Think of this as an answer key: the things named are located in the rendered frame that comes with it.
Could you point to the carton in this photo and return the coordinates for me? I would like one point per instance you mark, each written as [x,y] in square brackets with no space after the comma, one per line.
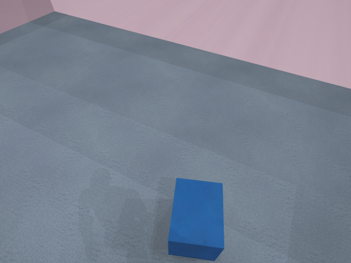
[197,221]

